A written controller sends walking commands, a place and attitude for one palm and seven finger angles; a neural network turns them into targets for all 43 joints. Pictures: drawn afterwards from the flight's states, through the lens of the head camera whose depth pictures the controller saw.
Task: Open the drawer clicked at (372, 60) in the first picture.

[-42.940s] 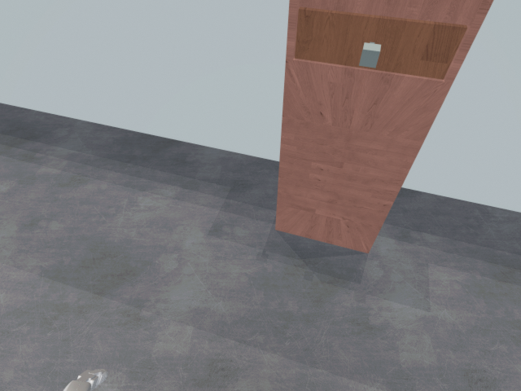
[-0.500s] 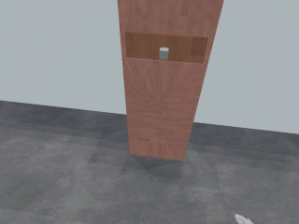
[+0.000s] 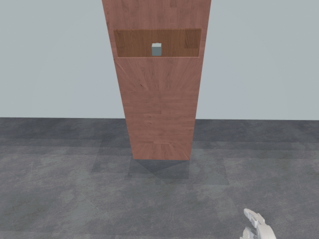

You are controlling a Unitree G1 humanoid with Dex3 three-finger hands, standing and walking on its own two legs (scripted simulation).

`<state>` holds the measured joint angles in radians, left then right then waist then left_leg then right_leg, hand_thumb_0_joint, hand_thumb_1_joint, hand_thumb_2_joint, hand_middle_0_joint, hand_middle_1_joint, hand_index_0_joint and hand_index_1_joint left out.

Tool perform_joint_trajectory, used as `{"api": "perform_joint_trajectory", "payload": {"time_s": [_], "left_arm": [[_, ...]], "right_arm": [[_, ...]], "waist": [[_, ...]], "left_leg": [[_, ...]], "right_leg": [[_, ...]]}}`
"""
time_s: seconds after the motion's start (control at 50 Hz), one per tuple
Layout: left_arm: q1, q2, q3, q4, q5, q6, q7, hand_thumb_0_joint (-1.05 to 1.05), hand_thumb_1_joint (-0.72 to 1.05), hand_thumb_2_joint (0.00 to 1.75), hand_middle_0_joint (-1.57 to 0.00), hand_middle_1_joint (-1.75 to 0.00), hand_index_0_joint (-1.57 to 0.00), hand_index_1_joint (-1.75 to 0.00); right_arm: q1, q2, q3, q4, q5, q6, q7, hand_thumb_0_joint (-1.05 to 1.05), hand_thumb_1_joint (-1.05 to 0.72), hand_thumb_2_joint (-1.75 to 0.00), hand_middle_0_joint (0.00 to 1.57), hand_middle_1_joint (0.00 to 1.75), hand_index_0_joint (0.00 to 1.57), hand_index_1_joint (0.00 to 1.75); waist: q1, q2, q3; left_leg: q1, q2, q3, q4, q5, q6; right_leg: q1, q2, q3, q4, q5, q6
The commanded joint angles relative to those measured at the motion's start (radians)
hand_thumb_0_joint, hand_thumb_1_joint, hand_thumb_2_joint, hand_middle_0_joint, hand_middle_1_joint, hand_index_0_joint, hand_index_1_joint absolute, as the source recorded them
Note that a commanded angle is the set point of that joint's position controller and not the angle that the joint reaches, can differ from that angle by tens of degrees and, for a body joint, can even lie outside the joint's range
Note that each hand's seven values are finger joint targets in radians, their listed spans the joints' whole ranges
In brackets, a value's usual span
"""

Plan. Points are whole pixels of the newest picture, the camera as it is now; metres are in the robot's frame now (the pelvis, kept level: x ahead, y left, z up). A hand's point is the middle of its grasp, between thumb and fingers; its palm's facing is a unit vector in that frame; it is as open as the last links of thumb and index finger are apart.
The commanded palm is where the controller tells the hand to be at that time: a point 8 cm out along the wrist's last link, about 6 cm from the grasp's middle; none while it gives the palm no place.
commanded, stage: stop stepping back and stand still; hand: left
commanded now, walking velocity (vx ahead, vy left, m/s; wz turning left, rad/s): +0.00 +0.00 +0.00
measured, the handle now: (157, 47) +0.86 +0.03 +0.14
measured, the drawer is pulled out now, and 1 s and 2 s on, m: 0.00 0.00 0.00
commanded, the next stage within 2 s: let the arm hang, fingers relaxed in 0.50 s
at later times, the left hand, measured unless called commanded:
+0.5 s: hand out of the picture +0.18 +0.27 +0.30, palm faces +0.56 -0.76 -0.34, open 7.4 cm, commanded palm +0.10 +0.30 +0.33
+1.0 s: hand out of the picture -0.08 +0.18 -0.18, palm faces +0.03 -0.99 -0.13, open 7.3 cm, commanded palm none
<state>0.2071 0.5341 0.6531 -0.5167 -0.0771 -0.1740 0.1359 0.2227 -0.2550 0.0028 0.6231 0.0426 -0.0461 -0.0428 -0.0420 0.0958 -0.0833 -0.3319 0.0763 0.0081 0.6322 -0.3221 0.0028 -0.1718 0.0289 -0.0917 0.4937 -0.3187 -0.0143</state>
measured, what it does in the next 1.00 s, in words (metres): stands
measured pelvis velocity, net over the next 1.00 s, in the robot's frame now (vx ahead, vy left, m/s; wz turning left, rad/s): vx -0.04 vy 0.01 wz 0.05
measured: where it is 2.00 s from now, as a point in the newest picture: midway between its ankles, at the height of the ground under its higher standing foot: outside the picture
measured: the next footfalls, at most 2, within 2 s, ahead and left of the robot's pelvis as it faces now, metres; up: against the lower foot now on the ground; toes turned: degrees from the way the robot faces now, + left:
none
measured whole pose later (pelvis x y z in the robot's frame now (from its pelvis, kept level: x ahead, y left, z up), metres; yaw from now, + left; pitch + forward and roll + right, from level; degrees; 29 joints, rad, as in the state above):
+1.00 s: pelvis -0.04 +0.01 +0.00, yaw +3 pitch +0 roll -1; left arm 0.35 0.19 -0.01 1.04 0.02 0.06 -0.02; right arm 0.27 -0.29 -0.01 1.00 -0.02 0.03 0.00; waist -0.01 -0.03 0.06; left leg -0.36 -0.01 -0.01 0.54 -0.17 0.02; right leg -0.25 -0.02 -0.03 0.55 -0.30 0.01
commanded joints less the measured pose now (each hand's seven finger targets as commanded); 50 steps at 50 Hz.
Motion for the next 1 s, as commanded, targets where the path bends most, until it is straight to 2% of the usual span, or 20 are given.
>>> {"api": "perform_joint_trajectory", "payload": {"time_s": [0.0, 0.04, 0.08, 0.12, 0.22, 0.32, 0.46, 0.54, 0.56, 0.58, 0.6, 0.62, 0.68, 0.72, 0.76, 0.8, 0.84, 0.88, 0.92, 0.98], "left_arm": [[0.001, 0.144, -0.034, -0.364, 0.012, -0.055, -0.007, 0.00, 0.90, 0.90, -0.20, -0.30, -0.20, -0.30], [-0.054, 0.235, 0.043, -0.534, 0.019, -0.090, 0.004, 0.00, 0.90, 0.90, -0.20, -0.30, -0.20, -0.30], [-0.033, 0.226, 0.067, -0.605, 0.033, -0.126, 0.020, 0.00, 0.90, 0.90, -0.20, -0.30, -0.20, -0.30], [-0.031, 0.229, 0.088, -0.618, 0.038, -0.145, 0.033, 0.00, 0.90, 0.90, -0.20, -0.30, -0.20, -0.30], [-0.131, 0.210, 0.098, -0.329, 0.026, -0.131, 0.037, 0.00, 0.90, 0.90, -0.20, -0.30, -0.20, -0.30], [-0.141, 0.168, 0.034, -0.042, 0.013, -0.070, 0.003, 0.00, 0.90, 0.90, -0.20, -0.30, -0.20, -0.30], [-0.017, 0.131, -0.023, -0.322, 0.014, -0.062, -0.016, 0.00, 0.90, 0.90, -0.20, -0.30, -0.20, -0.30], [0.035, 0.239, 0.096, -0.581, 0.020, -0.111, 0.008, 0.00, 0.90, 0.90, -0.20, -0.30, -0.20, -0.30], [0.057, 0.217, 0.094, -0.584, 0.018, -0.125, 0.013, 0.00, 0.90, 0.90, -0.20, -0.30, -0.20, -0.30], [0.207, -0.175, -0.565, 0.597, 0.071, 0.024, -0.134, 0.00, 0.90, 0.90, -0.20, -0.30, -0.20, -0.30], [0.215, -0.163, -0.507, 0.655, 0.103, 0.140, -0.148, 0.00, 0.90, 0.90, -0.20, -0.30, -0.20, -0.30], [0.223, -0.195, -0.518, 0.637, 0.101, 0.175, -0.151, 0.00, 0.90, 0.90, -0.20, -0.30, -0.20, -0.30], [0.137, -0.140, -0.541, 0.738, 0.117, 0.168, -0.149, 0.00, 0.90, 0.90, -0.20, -0.30, -0.20, -0.30], [0.103, -0.092, -0.544, 0.868, 0.123, 0.161, -0.145, 0.00, 0.90, 0.90, -0.20, -0.30, -0.20, -0.30], [0.026, -0.044, -0.551, 1.009, 0.121, 0.160, -0.141, 0.00, 0.90, 0.90, -0.20, -0.30, -0.20, -0.30], [-0.040, -0.041, -0.576, 1.139, 0.109, 0.171, -0.134, 0.00, 0.90, 0.90, -0.20, -0.30, -0.20, -0.30], [-0.031, -0.054, -0.595, 1.248, 0.100, 0.175, -0.129, 0.00, 0.90, 0.90, -0.20, -0.30, -0.20, -0.30], [0.028, -0.073, -0.598, 1.354, 0.094, 0.176, -0.130, 0.00, 0.90, 0.90, -0.20, -0.30, -0.20, -0.30], [0.092, -0.090, -0.597, 1.446, 0.091, 0.175, -0.132, 0.00, 0.90, 0.90, -0.20, -0.30, -0.20, -0.30], [0.140, -0.115, -0.600, 1.542, 0.091, 0.170, -0.132, 0.00, 0.90, 0.90, -0.20, -0.30, -0.20, -0.30]], "right_arm": [[-0.151, -0.070, -0.024, -0.182, -0.018, -0.063, -0.007, 0.00, -0.90, -0.90, 0.20, 0.30, 0.20, 0.30], [-0.169, -0.079, -0.030, -0.193, -0.027, -0.070, -0.023, 0.00, -0.90, -0.90, 0.20, 0.30, 0.20, 0.30], [-0.153, -0.064, -0.021, -0.202, -0.040, -0.093, -0.031, 0.00, -0.90, -0.90, 0.20, 0.30, 0.20, 0.30], [-0.130, -0.055, -0.023, -0.191, -0.045, -0.116, -0.031, 0.00, -0.90, -0.90, 0.20, 0.30, 0.20, 0.30], [-0.078, -0.057, -0.034, -0.127, -0.028, -0.137, -0.028, 0.00, -0.90, -0.90, 0.20, 0.30, 0.20, 0.30], [-0.086, -0.065, -0.027, -0.120, -0.009, -0.101, -0.016, 0.00, -0.90, -0.90, 0.20, 0.30, 0.20, 0.30], [-0.152, -0.056, -0.014, -0.182, -0.018, -0.082, -0.007, 0.00, -0.90, -0.90, 0.20, 0.30, 0.20, 0.30], [-0.153, -0.054, -0.019, -0.197, -0.035, -0.099, -0.019, 0.00, -0.90, -0.90, 0.20, 0.30, 0.20, 0.30], [-0.148, -0.043, -0.016, -0.195, -0.037, -0.108, -0.023, 0.00, -0.90, -0.90, 0.20, 0.30, 0.20, 0.30], [-0.144, -0.317, -0.084, 0.090, 0.001, -0.193, 0.038, 0.00, -0.90, -0.90, 0.20, 0.30, 0.20, 0.30], [-0.090, -0.246, -0.085, 0.145, -0.035, -0.107, 0.048, 0.00, -0.90, -0.90, 0.20, 0.30, 0.20, 0.30], [-0.086, -0.216, -0.076, 0.129, -0.037, -0.085, 0.042, 0.00, -0.90, -0.90, 0.20, 0.30, 0.20, 0.30], [-0.085, -0.231, -0.069, 0.123, -0.052, -0.044, 0.040, 0.00, -0.90, -0.90, 0.20, 0.30, 0.20, 0.30], [-0.102, -0.232, -0.064, 0.138, -0.058, -0.029, 0.042, 0.00, -0.90, -0.90, 0.20, 0.30, 0.20, 0.30], [-0.093, -0.222, -0.061, 0.149, -0.058, -0.006, 0.046, 0.00, -0.90, -0.90, 0.20, 0.30, 0.20, 0.30], [-0.073, -0.222, -0.060, 0.188, -0.067, 0.020, 0.046, 0.00, -0.90, -0.90, 0.20, 0.30, 0.20, 0.30], [-0.070, -0.219, -0.053, 0.219, -0.070, 0.034, 0.050, 0.00, -0.90, -0.90, 0.20, 0.30, 0.20, 0.30], [-0.065, -0.213, -0.049, 0.251, -0.069, 0.039, 0.046, 0.00, -0.90, -0.90, 0.20, 0.30, 0.20, 0.30], [-0.059, -0.213, -0.050, 0.279, -0.066, 0.043, 0.039, 0.00, -0.90, -0.90, 0.20, 0.30, 0.20, 0.30], [-0.020, -0.200, -0.055, 0.317, -0.062, 0.049, 0.029, 0.00, -0.90, -0.90, 0.20, 0.30, 0.20, 0.30]], "waist": [[0.018, -0.152, 0.078], [0.032, -0.005, 0.072], [0.048, 0.173, 0.033], [0.058, 0.227, -0.021], [0.036, 0.087, -0.079], [0.020, -0.108, 0.012], [0.031, -0.109, 0.050], [0.044, 0.028, -0.034], [0.048, 0.048, -0.049], [-0.027, 0.088, 0.100], [0.012, 0.129, -0.007], [0.013, 0.155, 0.005], [0.038, -0.061, -0.057], [0.053, -0.278, -0.058], [0.022, -0.437, -0.020], [0.001, -0.345, 0.024], [0.003, -0.089, 0.055], [0.024, 0.082, 0.062], [0.043, 0.126, 0.057], [0.044, 0.097, 0.069]], "left_leg": [[0.040, -0.012, -0.030, -0.143, 0.107, 0.019], [0.032, 0.029, -0.106, -0.237, 0.047, 0.031], [-0.014, 0.070, -0.159, -0.348, -0.034, 0.047], [-0.036, 0.090, -0.153, -0.364, -0.031, 0.046], [0.024, 0.048, -0.067, -0.250, 0.118, 0.013], [0.071, 0.014, -0.034, -0.169, 0.094, 0.004], [0.022, -0.001, -0.050, -0.233, -0.001, 0.013], [0.004, 0.014, -0.093, -0.296, -0.032, 0.021], [-0.001, 0.023, -0.098, -0.303, -0.017, 0.023], [-0.089, 0.067, -0.170, -0.137, 0.216, 0.038], [-0.019, 0.073, -0.139, -0.176, 0.312, 0.038], [-0.030, 0.092, -0.151, -0.189, 0.307, 0.046], [-0.044, 0.105, -0.220, -0.183, 0.310, 0.096], [-0.055, 0.041, -0.159, -0.116, 0.298, 0.067], [-0.010, -0.039, -0.084, -0.054, 0.203, 0.034], [0.066, -0.058, -0.058, -0.058, 0.137, 0.022], [0.104, -0.028, -0.094, -0.137, 0.117, 0.022], [0.041, 0.010, -0.168, -0.262, -0.015, 0.035], [0.003, 0.022, -0.191, -0.319, -0.129, 0.039], [0.024, 0.017, -0.183, -0.325, -0.140, 0.038]], "right_leg": [[-0.138, -0.152, 0.121, -0.178, 0.043, -0.027], [-0.142, -0.088, 0.083, -0.121, -0.046, 0.005], [-0.066, -0.036, 0.045, -0.010, -0.022, 0.015], [0.012, -0.027, 0.034, 0.036, 0.034, 0.018], [0.054, -0.051, 0.079, -0.076, 0.143, 0.008], [-0.073, -0.106, 0.130, -0.209, 0.092, -0.002], [-0.100, -0.090, 0.095, -0.232, -0.061, 0.007], [-0.020, -0.060, 0.081, -0.135, 0.000, 0.012], [0.002, -0.055, 0.074, -0.107, 0.029, 0.012], [-0.213, -0.115, 0.042, 0.140, 0.174, 0.015], [-0.188, -0.100, 0.094, 0.109, 0.095, 0.022], [-0.202, -0.078, 0.071, 0.146, 0.006, 0.031], [-0.143, -0.058, 0.098, 0.184, -0.056, 0.017], [-0.064, -0.104, 0.151, 0.047, 0.109, -0.010], [-0.118, -0.192, 0.228, -0.050, 0.148, -0.050], [-0.200, -0.200, 0.230, -0.086, 0.029, -0.065], [-0.231, -0.157, 0.213, -0.093, -0.123, -0.048], [-0.141, -0.108, 0.169, -0.052, -0.118, -0.024], [-0.072, -0.093, 0.148, -0.043, -0.077, -0.025], [-0.060, -0.100, 0.151, -0.085, -0.063, -0.033]]}}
